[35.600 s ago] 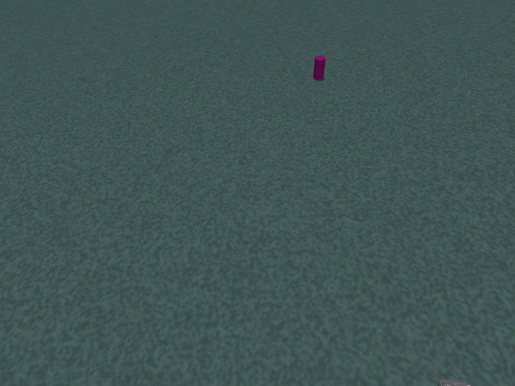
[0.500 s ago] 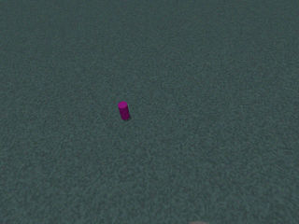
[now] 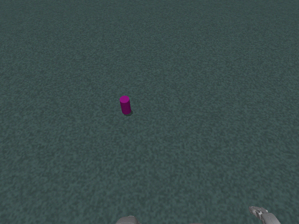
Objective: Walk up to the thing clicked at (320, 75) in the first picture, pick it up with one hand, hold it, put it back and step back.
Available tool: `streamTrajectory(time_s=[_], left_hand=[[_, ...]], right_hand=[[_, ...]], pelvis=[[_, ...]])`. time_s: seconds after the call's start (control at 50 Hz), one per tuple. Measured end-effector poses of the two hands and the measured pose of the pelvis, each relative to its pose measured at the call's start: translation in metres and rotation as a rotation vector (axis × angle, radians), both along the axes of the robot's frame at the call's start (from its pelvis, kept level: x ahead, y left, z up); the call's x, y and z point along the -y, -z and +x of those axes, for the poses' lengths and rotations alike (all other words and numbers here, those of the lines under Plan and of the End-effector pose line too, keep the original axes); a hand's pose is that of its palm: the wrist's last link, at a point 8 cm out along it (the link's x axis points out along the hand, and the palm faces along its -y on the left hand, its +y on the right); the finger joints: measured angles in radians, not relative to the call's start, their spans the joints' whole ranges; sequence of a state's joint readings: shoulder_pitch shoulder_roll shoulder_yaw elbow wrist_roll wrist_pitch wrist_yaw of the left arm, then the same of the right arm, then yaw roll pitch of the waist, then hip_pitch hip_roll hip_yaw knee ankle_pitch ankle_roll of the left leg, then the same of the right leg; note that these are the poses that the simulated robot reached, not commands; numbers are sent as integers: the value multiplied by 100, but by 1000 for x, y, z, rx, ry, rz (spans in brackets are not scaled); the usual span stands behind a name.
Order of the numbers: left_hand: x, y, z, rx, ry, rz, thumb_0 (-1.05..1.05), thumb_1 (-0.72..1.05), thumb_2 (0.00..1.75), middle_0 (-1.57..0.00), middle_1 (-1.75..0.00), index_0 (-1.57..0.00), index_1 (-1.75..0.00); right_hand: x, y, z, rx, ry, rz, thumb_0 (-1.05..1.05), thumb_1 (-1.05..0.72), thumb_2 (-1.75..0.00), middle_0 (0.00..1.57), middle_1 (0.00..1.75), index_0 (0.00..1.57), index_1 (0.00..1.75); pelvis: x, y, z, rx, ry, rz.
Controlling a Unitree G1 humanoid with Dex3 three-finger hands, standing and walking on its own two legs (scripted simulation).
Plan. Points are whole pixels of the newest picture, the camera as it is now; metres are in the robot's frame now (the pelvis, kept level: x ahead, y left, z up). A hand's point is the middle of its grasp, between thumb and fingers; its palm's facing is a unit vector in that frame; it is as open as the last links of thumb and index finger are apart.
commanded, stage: step back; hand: left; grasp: from the side
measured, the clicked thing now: (125, 105) +1.01 +0.23 -0.68
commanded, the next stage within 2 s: stand in 0.06 s
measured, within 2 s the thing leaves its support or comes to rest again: neither
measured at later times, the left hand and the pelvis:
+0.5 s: hand out of the picture +0.08 +0.25 -0.14, palm faces -0.04 -0.94 -0.33, open 7.3 cm; pelvis -0.01 +0.00 +0.02, yaw +0 degrees
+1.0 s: hand out of the picture +0.08 +0.25 -0.14, palm faces -0.04 -0.94 -0.34, open 7.3 cm; pelvis +0.01 +0.00 +0.02, yaw +0 degrees
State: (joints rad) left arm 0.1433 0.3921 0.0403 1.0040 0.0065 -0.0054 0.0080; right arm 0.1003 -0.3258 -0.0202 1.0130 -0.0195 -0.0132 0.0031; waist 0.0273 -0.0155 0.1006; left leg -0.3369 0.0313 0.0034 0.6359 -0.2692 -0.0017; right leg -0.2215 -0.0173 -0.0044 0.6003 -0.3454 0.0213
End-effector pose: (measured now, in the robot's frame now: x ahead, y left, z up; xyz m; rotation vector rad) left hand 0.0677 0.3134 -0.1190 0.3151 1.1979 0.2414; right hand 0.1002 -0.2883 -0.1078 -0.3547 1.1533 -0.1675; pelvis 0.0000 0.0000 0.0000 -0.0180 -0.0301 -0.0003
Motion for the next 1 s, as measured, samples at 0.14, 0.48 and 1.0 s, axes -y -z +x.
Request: streamTrajectory(time_s=[0.14, 0.48, 1.0], left_hand=[[5, -10, 17, 22, 21, -9, 0, 91, 90, -20, -30, -20, -30], [20, -18, 7, -5, 52, -33, 0, 90, 90, -20, -30, -21, -30], [21, -18, 3, -57, 36, -24, 0, 91, 90, -20, -30, -21, -30]], right_hand=[[-7, -7, 20, 55, 1, 28, 1, -91, -90, 20, 30, 20, 30], [8, -12, -27, -35, 68, 33, 1, -91, -90, 20, 30, 20, 30], [9, -6, -24, -76, 66, 39, 1, -91, -90, 20, 30, 20, 30]], pelvis=[[-3, -7, 4, 10, 2, 5], [1, -20, -5, 26, 2, 12], [4, -21, 8, 0, 1, 18]])
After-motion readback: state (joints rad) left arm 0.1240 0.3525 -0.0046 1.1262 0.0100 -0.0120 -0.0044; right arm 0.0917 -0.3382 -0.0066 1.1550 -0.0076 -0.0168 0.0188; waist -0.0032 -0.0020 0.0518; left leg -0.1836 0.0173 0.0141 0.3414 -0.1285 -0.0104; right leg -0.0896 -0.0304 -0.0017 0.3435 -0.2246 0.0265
